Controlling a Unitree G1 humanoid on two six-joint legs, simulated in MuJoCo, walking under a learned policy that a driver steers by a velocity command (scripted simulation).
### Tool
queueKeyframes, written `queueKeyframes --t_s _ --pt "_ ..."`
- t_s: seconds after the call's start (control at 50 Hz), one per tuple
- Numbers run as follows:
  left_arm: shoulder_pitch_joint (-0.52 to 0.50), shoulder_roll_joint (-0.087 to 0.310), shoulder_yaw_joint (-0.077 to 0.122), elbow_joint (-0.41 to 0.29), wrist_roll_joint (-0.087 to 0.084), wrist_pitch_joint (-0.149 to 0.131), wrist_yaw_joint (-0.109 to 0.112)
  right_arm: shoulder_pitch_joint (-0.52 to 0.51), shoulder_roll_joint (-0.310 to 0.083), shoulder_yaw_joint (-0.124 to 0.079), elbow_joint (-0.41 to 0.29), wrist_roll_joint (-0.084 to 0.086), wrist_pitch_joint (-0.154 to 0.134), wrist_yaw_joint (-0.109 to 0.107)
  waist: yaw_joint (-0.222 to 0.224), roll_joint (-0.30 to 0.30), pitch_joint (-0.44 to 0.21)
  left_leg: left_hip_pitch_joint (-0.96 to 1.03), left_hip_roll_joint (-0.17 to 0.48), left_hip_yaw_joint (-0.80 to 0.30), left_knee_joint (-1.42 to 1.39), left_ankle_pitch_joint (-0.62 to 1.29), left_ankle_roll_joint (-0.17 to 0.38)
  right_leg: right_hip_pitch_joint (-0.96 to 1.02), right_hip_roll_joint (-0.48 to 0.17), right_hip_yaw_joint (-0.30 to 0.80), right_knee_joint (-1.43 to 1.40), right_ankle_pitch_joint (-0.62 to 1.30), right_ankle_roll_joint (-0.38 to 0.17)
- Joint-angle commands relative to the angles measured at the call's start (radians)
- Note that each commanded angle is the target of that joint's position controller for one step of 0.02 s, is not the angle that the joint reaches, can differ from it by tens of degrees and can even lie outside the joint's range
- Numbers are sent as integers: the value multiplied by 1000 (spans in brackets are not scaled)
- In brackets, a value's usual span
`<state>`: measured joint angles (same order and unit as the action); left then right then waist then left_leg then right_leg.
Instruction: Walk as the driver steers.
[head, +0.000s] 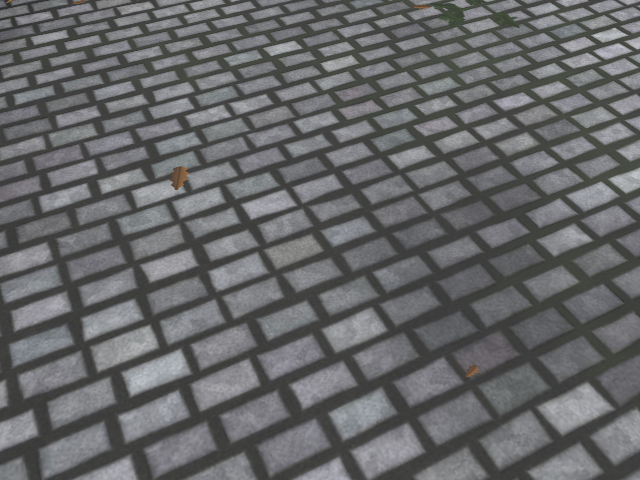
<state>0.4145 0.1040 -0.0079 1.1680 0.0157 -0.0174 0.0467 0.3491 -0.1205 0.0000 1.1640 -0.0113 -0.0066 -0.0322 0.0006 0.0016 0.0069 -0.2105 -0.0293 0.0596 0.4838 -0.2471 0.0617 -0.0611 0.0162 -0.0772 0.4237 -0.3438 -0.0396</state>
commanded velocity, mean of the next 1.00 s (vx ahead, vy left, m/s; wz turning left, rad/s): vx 0.13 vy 0.00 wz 0.00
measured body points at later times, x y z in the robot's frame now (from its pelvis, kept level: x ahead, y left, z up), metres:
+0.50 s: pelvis +0.02 +0.01 +0.00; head +0.03 +0.01 +0.45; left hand -0.03 +0.21 -0.16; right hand -0.01 -0.20 -0.16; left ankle +0.01 +0.08 -0.74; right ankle -0.07 -0.09 -0.74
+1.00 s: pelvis +0.09 +0.02 -0.02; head +0.11 +0.04 +0.43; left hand -0.06 +0.23 -0.16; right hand +0.13 -0.22 -0.16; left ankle +0.10 +0.10 -0.70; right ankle -0.07 -0.09 -0.74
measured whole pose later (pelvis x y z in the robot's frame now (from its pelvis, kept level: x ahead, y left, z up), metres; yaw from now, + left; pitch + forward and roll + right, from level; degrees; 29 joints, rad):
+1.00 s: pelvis +0.09 +0.02 -0.02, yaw -1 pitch +0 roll +0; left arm 0.58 0.16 0.04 1.15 0.05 -0.08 0.03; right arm 0.29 -0.16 -0.05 1.01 -0.01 -0.06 0.01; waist 0.06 -0.04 0.03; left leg -0.45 -0.02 0.08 0.95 -0.55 0.09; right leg 0.05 0.01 -0.01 0.43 -0.49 -0.02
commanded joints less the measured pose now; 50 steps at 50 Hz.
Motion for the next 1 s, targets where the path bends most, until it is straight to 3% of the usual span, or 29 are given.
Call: queueKeyframes --t_s 0.02,0.06,0.1,0.14,0.26,0.54,0.6,0.62,0.68,0.74,0.82,0.84,0.86,0.88,0.9,0.92,0.96,1.0 --pt "69 46 2 -5 6 -11 3 37 -9 8 -28 -6 -19 3 -15 -57 219 -59 70 -84 -49 40 11 -199 -184 200 -183 -1 -76" --pt "74 52 3 -9 4 -23 2 72 -53 -1 -14 0 -33 -3 -10 25 153 21 109 -130 -81 274 22 -126 -121 105 -86 274 -36" --pt "102 65 4 -2 -9 -25 5 86 -63 -1 -16 6 -39 -11 -4 19 66 102 133 -140 -70 444 34 -72 -114 87 -68 336 -17" --pt "104 64 4 0 -13 -19 8 85 -61 1 -19 8 -37 -16 -2 8 42 125 139 -140 -71 480 35 -44 -115 86 -69 340 -11" --pt "92 55 1 4 -8 -3 10 73 -57 -1 -21 9 -26 -22 1 -7 64 109 132 -132 -96 440 25 -26 -124 86 -84 334 0" --pt "55 58 0 9 -6 2 10 57 -59 -5 -14 8 -19 -19 -1 -11 85 99 127 -135 -133 368 19 -31 -134 90 -110 281 2" --pt "54 57 -1 11 -6 2 10 58 -58 -4 -11 7 -18 -18 -2 -11 88 96 126 -136 -140 343 18 -37 -134 91 -115 263 1" --pt "63 55 -2 14 -4 2 9 65 -57 -4 -9 7 -16 -18 -2 -10 73 100 115 -133 -146 257 22 -35 -125 88 -121 187 -4" --pt "75 71 12 5 5 5 1 72 -94 -26 -16 4 -4 -10 -3 -9 126 19 72 -135 -117 -220 65 -104 -85 81 -69 -153 -49" --pt "90 68 16 -25 6 -7 -10 86 -90 -34 -41 6 -11 7 -4 -9 241 -119 108 -232 -108 -477 112 -208 -103 152 -30 -349 -96" --pt "129 83 25 -52 4 -43 -21 56 -94 -41 -92 4 -46 24 15 -28 213 -165 114 -292 -52 -389 137 -160 -121 247 -24 -275 -140" --pt "158 97 29 -51 0 -52 -23 30 -90 -40 -111 5 -55 27 30 -51 205 -207 83 -253 1 -347 128 -105 -140 291 -50 -259 -156" --pt "204 122 38 -39 -3 -60 -21 -6 -75 -38 -135 5 -66 32 49 -111 205 -299 32 -173 96 -288 106 2 -184 361 -94 -195 -179" --pt "270 158 52 -14 -4 -64 -16 -53 -57 -35 -161 -3 -77 36 71 -189 211 -432 -15 -57 243 -209 76 146 -266 460 -145 -46 -213" --pt "302 188 64 3 2 -63 -11 -101 -75 -39 -190 -18 -84 35 81 -196 247 -572 7 21 311 -204 56 243 -353 504 -137 148 -243" --pt "348 175 65 12 14 -62 -13 -170 -106 -50 -218 -18 -90 34 120 -151 257 -674 26 19 381 -296 41 302 -395 526 -131 293 -264" --pt "396 185 69 26 38 -58 -12 -270 -116 -59 -276 -4 -91 40 143 -103 251 -824 65 -11 517 -378 25 396 -421 521 -134 395 -270" --pt "273 200 71 -10 38 -63 -13 -336 -107 -55 -345 11 -84 50 84 -95 246 -758 86 -27 487 -321 27 279 -366 420 -209 303 -207"
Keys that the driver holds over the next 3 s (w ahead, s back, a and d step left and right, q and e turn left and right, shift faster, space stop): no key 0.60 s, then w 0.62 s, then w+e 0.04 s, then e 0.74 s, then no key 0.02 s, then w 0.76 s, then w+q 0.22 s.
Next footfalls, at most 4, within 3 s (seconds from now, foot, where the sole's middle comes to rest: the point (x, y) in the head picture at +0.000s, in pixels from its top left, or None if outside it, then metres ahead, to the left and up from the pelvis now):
1.10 left None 0.29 0.14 -0.77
1.62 right None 0.50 0.00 -0.77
2.16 left None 0.50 0.19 -0.77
2.66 right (392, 432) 0.65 -0.13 -0.77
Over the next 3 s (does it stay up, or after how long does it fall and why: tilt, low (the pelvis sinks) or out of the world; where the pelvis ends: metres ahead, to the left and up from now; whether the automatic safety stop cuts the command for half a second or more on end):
stays up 0.71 -0.09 0.01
